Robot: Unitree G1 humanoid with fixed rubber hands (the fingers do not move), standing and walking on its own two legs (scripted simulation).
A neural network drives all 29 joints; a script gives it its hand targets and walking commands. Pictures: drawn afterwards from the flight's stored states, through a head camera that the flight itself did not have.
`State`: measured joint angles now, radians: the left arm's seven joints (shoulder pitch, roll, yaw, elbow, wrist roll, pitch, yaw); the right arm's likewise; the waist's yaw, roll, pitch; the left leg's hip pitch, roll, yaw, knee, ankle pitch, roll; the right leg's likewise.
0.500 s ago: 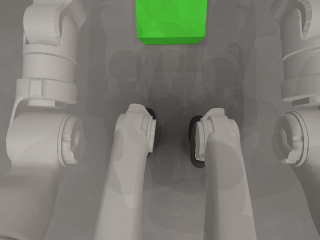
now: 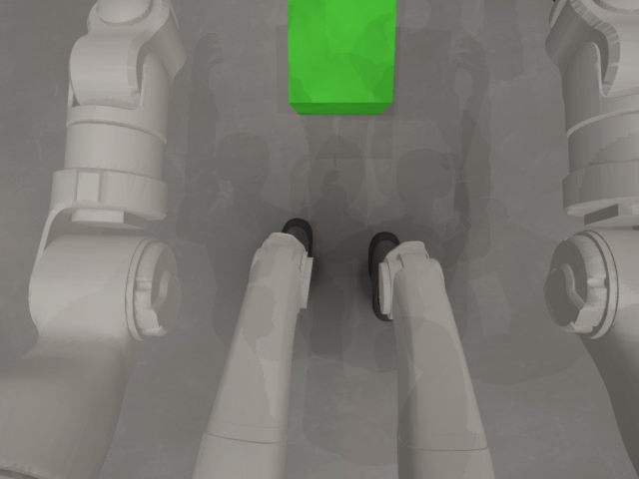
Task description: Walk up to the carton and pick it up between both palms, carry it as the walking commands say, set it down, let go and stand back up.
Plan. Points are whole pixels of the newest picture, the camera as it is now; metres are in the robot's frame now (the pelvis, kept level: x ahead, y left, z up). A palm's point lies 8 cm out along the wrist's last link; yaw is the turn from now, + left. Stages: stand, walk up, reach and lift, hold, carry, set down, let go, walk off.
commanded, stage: set down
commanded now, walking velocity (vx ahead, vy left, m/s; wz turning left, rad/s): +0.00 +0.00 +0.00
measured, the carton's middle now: (340, 60) +0.58 +0.02 -0.53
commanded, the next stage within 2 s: let go in 0.20 s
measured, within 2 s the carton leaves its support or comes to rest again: neither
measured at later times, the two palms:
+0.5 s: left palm out of the picture +0.52 +0.18 -0.04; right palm out of the picture +0.54 -0.19 -0.05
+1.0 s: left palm out of the picture +0.36 +0.22 +0.05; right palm out of the picture +0.38 -0.22 +0.05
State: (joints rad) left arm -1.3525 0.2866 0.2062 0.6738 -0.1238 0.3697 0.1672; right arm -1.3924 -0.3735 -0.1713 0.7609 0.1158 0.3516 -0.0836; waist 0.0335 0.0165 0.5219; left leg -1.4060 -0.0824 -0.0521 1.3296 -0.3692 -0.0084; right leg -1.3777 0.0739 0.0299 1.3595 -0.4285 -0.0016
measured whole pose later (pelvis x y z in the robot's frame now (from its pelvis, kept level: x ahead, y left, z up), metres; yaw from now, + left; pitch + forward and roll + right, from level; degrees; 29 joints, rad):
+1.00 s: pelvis +0.14 +0.00 +0.15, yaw +1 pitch +20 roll +0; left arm 0.01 0.14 0.08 0.49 0.03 0.01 -0.01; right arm -0.03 -0.17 -0.12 0.55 -0.02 0.00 0.04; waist 0.00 0.02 -0.05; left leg -0.61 -0.05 -0.08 0.50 -0.24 0.02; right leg -0.55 0.05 0.06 0.48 -0.28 -0.02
